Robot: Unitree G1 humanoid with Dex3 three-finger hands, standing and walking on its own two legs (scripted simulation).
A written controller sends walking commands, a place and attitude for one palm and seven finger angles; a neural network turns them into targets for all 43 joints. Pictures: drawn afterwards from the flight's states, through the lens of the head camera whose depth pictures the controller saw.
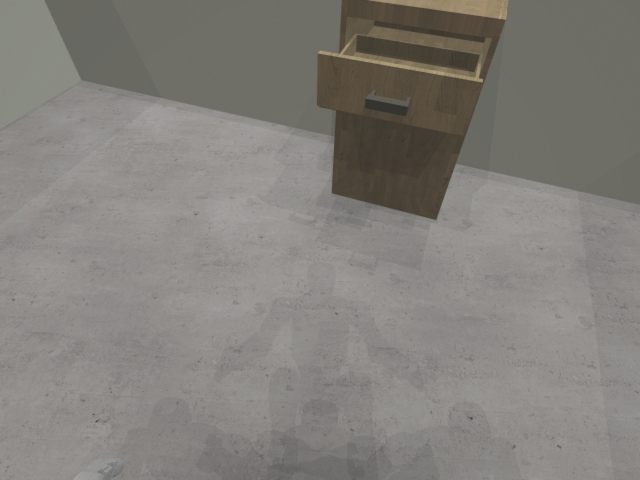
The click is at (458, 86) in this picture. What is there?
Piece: drawer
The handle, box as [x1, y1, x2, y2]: [365, 90, 410, 115]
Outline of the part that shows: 366,97 365,107 401,115 406,114 410,97 407,97 405,101 377,96 375,94 375,90 373,90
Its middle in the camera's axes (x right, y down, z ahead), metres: +0.19 -0.38 +1.07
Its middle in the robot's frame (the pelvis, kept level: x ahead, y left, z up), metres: +1.06 -0.14 -0.07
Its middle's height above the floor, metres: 0.70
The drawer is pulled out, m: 0.29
